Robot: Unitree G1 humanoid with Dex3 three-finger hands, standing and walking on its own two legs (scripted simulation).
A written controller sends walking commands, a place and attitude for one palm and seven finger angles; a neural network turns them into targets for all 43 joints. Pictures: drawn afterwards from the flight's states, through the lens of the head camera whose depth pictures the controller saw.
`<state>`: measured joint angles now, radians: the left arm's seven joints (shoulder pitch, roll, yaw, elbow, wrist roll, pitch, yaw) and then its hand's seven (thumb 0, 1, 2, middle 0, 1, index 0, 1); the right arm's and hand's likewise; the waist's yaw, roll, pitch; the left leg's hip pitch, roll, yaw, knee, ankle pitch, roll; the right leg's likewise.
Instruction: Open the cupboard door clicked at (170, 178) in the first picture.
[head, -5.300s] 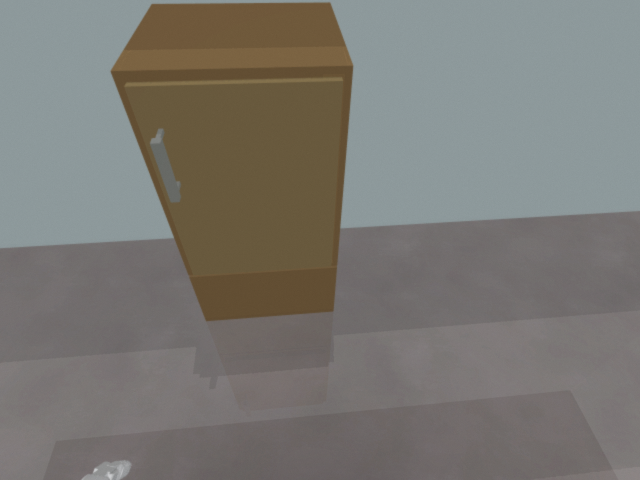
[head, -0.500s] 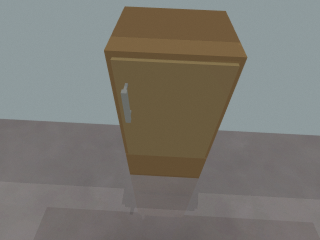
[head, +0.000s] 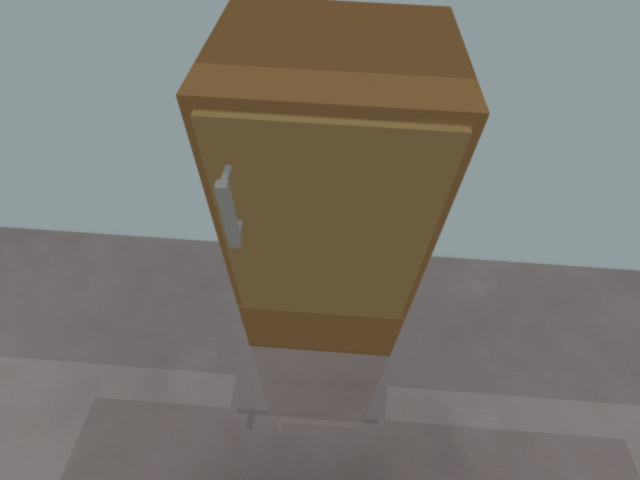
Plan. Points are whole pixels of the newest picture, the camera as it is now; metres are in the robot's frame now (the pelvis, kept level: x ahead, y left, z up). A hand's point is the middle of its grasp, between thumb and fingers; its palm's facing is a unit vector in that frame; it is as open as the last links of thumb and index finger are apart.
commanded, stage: come to a stop and stand still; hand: left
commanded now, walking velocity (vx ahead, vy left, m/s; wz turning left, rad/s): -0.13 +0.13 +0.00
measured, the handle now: (231, 208) +0.54 +0.21 -0.04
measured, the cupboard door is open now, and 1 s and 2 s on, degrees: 0 0 0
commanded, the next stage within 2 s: none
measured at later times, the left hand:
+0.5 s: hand out of the picture +0.05 +0.26 -0.15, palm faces +0.03 -0.96 -0.26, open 7.4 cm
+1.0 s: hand out of the picture -0.09 +0.28 -0.17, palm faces -0.02 -0.99 -0.15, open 7.4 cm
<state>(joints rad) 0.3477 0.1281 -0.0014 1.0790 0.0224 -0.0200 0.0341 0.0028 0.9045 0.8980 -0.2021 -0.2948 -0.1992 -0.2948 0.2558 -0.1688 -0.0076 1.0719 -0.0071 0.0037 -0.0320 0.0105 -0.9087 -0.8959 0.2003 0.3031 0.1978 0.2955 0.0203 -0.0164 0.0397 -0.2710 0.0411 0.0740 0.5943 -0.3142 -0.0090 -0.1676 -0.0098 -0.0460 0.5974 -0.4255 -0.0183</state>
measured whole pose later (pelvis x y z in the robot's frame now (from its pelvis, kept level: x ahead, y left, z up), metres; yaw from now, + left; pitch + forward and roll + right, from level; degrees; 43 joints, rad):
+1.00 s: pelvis -0.10 +0.11 +0.01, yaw -2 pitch +0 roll -3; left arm 0.34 0.17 0.01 1.01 0.03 0.05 0.02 0.00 0.91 0.90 -0.20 -0.29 -0.20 -0.29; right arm 0.38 -0.16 0.00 1.04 -0.02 0.01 -0.02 0.01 -0.91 -0.90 0.20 0.30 0.20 0.30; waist -0.02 -0.01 -0.03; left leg -0.31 -0.09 0.10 0.34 -0.05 0.15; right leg -0.27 -0.01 -0.01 0.76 -0.44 -0.03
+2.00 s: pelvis -0.12 +0.10 +0.01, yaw -1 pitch +0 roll +0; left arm 0.33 0.12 -0.02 1.10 0.01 -0.02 0.02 0.01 0.91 0.90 -0.20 -0.29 -0.20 -0.29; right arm 0.34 -0.14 0.02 1.12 -0.01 -0.01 -0.03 0.01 -0.91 -0.90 0.20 0.30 0.20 0.30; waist 0.00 -0.02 0.01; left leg -0.28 0.01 0.01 0.49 -0.22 0.00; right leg -0.17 0.02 -0.02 0.48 -0.32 -0.02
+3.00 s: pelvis -0.09 +0.08 +0.01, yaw -1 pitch -1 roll +1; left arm 0.34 0.12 -0.01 1.11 0.01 -0.02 0.03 0.00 0.91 0.90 -0.20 -0.29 -0.20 -0.29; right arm 0.29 -0.15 0.03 1.14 -0.01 -0.01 -0.04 0.01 -0.91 -0.90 0.20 0.30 0.20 0.30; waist 0.01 0.00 0.02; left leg -0.17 0.02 0.00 0.42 -0.24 -0.03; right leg -0.06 0.03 -0.03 0.41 -0.34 -0.05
